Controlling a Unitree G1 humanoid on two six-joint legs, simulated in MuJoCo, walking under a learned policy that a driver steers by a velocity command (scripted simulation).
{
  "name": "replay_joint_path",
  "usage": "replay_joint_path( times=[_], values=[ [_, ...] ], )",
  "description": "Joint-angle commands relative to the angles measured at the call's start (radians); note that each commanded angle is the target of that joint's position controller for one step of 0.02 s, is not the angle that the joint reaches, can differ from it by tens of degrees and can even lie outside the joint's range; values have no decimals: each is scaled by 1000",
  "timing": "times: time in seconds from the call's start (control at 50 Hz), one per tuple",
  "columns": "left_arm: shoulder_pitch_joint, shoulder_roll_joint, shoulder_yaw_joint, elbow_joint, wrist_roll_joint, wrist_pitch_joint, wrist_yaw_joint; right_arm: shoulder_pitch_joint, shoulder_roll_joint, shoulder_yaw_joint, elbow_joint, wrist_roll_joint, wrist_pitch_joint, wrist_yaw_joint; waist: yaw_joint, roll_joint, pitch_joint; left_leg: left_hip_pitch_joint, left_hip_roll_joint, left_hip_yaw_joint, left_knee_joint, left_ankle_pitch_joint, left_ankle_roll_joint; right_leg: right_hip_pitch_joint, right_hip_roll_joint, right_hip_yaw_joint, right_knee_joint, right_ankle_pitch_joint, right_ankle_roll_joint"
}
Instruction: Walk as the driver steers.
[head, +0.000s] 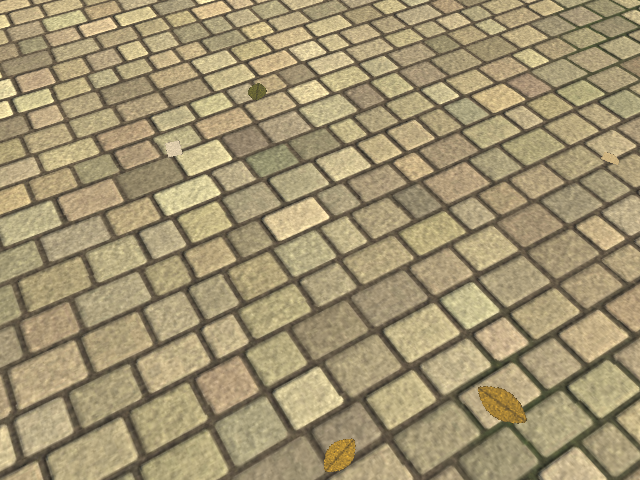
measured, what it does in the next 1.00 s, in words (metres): walks ahead: left foot, then right foot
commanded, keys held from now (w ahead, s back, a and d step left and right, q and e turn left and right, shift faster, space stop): w+q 0.40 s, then e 0.60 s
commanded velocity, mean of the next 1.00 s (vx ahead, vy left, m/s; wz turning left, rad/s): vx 0.31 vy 0.00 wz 0.11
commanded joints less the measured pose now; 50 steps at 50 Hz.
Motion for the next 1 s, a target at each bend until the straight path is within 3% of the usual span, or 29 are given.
replay_joint_path(
  times=[0.02,0.06,0.1,0.12,0.14,0.16,0.18,0.2,0.22,0.24,0.26,0.28,0.32,0.36,0.42,0.48,0.56,0.6,0.62,0.64,0.66,0.68,0.7,0.72,0.74,0.78,0.84,0.9,1.0],
  values=[
    [-227,157,28,-110,-4,-31,7,101,-56,-14,-38,-2,11,12,-125,-141,9,155,42,-12,-89,65,15,-139,-244,46,-160,268,-125],
    [-217,186,38,-99,-15,-23,2,62,-60,-14,-50,1,15,23,-114,-128,19,190,39,34,-178,-3,46,-79,-260,18,-139,278,-124],
    [-222,211,48,-91,-32,-14,-8,88,-79,-26,-53,6,27,27,-136,-142,9,261,2,95,-246,-126,83,-22,-272,-8,-28,464,-124],
    [-232,218,51,-87,-45,-10,-13,148,-95,-38,-43,6,33,26,-171,-152,-28,344,-38,135,-291,-177,103,-4,-267,-28,99,643,-118],
    [-267,211,48,-88,-60,-2,-20,306,-128,-63,0,5,33,26,-259,-110,-100,540,-106,180,-405,-125,134,-36,-227,-68,349,802,-99],
    [-324,170,29,-117,-53,1,-18,508,-188,-93,79,2,26,25,-352,35,-94,736,-176,141,-565,-42,175,-207,-141,-54,753,638,-53],
    [-280,-20,-22,-142,-9,-2,-22,404,-227,-78,80,1,4,24,-190,317,40,701,-33,-311,-696,-115,251,-588,16,50,1150,-177,12],
    [-199,-2,-24,-214,-43,-38,-28,250,-232,-47,-10,-13,-53,46,-23,407,-58,680,135,-953,-1043,-350,387,-764,90,282,1282,-170,-3],
    [-231,113,-4,-211,-88,-64,-36,177,-198,-44,-56,-8,-83,62,-23,199,-2,674,239,-966,-1111,-429,391,-838,34,293,1278,-44,-22],
    [-278,143,-1,-207,-81,-76,-35,184,-166,-37,-50,-10,-96,64,-34,39,46,576,227,-830,-1063,-371,356,-811,-17,285,1199,54,-44],
    [-283,113,-7,-197,-45,-75,-20,154,-164,-36,-40,-16,-102,61,-6,-38,47,497,178,-702,-1021,-265,312,-731,-55,281,1132,122,-40],
    [-275,110,-5,-193,-29,-67,-10,134,-149,-29,-43,-23,-108,50,13,-8,35,463,132,-587,-1009,-160,294,-672,-74,284,1040,160,-26],
    [-299,110,1,-189,-27,-39,-6,157,-101,-14,-43,-26,-119,16,4,22,11,484,74,-441,-1022,71,274,-610,-73,272,921,232,3],
    [-367,85,-4,-203,-16,-32,-8,246,-88,-14,-27,-12,-124,-6,-33,-20,-9,600,55,-347,-1011,326,257,-644,-48,251,775,303,25],
    [-455,28,-17,-218,-24,-36,-22,300,-71,-12,-3,-13,-101,-33,-61,-2,-9,708,18,-249,-989,482,214,-668,2,216,509,447,46],
    [-508,-9,-29,-217,-26,-38,-45,319,-61,-11,21,-26,-75,-47,-100,83,-2,676,-15,-139,-964,606,150,-541,39,149,317,587,56],
    [-482,43,-13,-210,-33,-50,-65,291,-80,-21,37,-30,-72,-41,-90,102,21,699,32,-142,-927,598,157,-465,38,157,218,610,6],
    [-344,106,11,-165,-24,-60,-63,229,-106,-34,24,-34,-77,-43,-23,112,-37,766,50,-143,-815,799,144,-375,64,157,208,543,-37],
    [-216,133,23,-121,-20,-65,-60,184,-117,-38,13,-35,-76,-43,42,90,-97,783,21,-111,-675,895,118,-258,84,143,162,582,-59],
    [-113,156,28,-95,-12,-66,-52,167,-110,-35,-1,-45,-77,-39,86,40,-174,712,-32,-93,-476,778,81,-84,35,197,152,724,-88],
    [-62,223,33,-100,5,-62,-48,236,-36,-15,-35,-77,-79,-35,29,-199,-294,424,-139,-74,-117,121,28,221,-180,469,289,1119,-195],
    [-85,209,19,-110,17,-58,-51,401,1,5,-19,-47,-81,-22,-43,-359,-441,185,-241,-144,160,-372,-31,416,-373,887,181,1102,-402],
    [-141,171,21,-133,-17,-40,-51,359,-102,-12,-1,-28,-77,-15,-4,-209,-421,151,-179,-207,231,-295,-29,332,-330,868,114,775,-381],
    [-195,139,12,-151,-36,-23,-42,212,-144,-24,-36,-20,-70,-17,18,-101,-286,107,-149,-174,213,-233,-27,191,-271,747,90,569,-328],
    [-219,129,3,-152,-37,-9,-34,126,-142,-27,-54,-29,-63,-25,9,-1,-190,98,-124,-151,163,-185,-26,32,-228,676,48,470,-288],
    [-222,153,7,-150,-19,6,-18,86,-122,-27,-90,-43,-41,-40,-23,-34,-116,176,-90,-153,38,-124,-21,-178,-163,622,-2,377,-255],
    [-203,158,14,-151,-13,20,-5,101,-62,-11,-97,-45,-37,-55,-36,-109,-120,223,-100,-116,-163,-135,-35,-259,-107,548,6,483,-241],
    [-185,196,31,-159,-26,42,11,62,-60,-8,-106,-49,-33,-63,-19,-110,-171,246,-107,-124,-277,-57,-54,-260,-96,560,23,385,-231],
    [-175,193,35,-174,-34,77,27,-19,-66,-8,-132,-37,-40,-54,17,-162,-139,281,-130,-136,-446,-1,-62,-272,-75,633,28,157,-194]
  ],
)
